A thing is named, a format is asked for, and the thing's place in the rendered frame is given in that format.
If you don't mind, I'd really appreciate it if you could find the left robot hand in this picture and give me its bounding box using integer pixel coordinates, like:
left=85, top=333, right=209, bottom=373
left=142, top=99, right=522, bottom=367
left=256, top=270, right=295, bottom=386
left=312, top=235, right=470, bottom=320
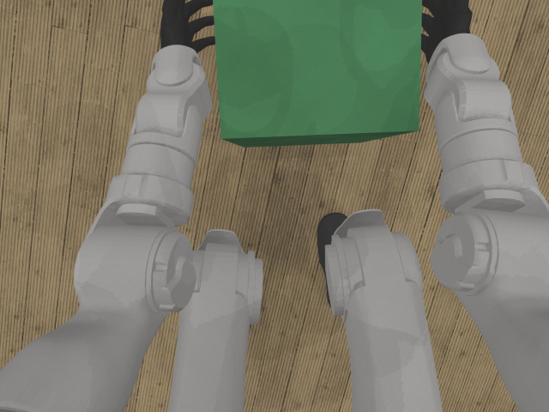
left=160, top=0, right=215, bottom=54

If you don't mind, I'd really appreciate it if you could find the carton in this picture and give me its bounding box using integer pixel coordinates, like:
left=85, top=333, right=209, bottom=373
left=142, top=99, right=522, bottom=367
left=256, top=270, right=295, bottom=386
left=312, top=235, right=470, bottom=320
left=213, top=0, right=422, bottom=148

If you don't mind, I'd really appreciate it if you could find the robot left upper arm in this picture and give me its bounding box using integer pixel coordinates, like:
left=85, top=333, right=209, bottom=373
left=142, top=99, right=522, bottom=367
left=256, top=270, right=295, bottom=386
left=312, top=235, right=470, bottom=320
left=0, top=225, right=196, bottom=412

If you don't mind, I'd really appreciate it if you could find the right robot hand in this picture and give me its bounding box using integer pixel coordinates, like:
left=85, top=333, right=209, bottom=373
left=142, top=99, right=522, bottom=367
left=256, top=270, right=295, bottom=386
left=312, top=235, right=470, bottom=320
left=421, top=0, right=473, bottom=64

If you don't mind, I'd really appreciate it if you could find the robot left shin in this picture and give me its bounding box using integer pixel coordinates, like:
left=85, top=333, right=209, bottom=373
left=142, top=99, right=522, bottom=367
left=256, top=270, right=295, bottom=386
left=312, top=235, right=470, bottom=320
left=180, top=229, right=244, bottom=312

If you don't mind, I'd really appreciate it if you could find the right robot forearm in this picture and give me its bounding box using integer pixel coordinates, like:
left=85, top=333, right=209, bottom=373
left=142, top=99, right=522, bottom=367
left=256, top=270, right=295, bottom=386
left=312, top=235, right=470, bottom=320
left=424, top=33, right=549, bottom=218

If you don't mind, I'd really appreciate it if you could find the robot right upper arm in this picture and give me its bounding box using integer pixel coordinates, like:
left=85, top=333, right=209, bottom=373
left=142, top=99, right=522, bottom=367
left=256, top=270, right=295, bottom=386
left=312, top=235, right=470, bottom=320
left=430, top=208, right=549, bottom=412

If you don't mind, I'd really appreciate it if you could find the left robot forearm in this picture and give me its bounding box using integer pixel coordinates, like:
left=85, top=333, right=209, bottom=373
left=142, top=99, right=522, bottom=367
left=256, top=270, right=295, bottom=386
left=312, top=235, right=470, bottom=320
left=74, top=45, right=213, bottom=295

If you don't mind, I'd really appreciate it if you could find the robot right foot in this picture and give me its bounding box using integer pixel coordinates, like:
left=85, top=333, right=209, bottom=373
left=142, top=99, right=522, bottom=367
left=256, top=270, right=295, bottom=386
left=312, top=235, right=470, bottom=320
left=317, top=213, right=347, bottom=307

